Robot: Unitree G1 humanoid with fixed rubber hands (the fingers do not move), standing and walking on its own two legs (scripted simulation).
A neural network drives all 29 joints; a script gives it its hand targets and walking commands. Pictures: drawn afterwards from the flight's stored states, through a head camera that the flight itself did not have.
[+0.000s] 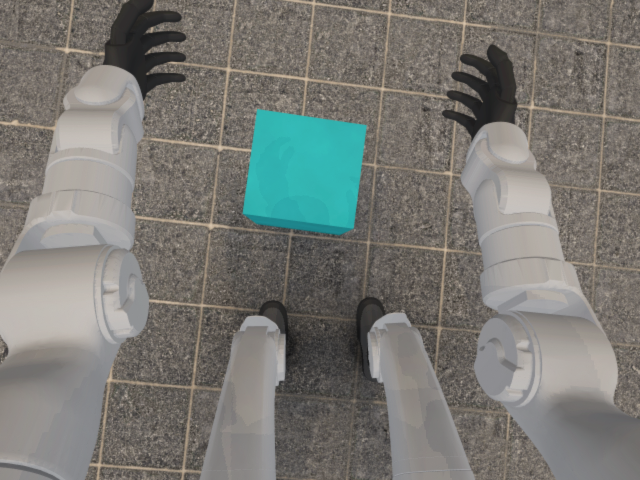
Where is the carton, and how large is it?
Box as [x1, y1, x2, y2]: [243, 109, 366, 234]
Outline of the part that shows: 257,109 243,213 259,224 334,234 340,234 353,228 366,125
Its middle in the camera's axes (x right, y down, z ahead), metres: -0.03 -0.13 +0.85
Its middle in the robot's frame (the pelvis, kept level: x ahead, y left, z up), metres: +0.51 +0.02 -0.52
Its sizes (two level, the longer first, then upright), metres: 0.210 0.200 0.250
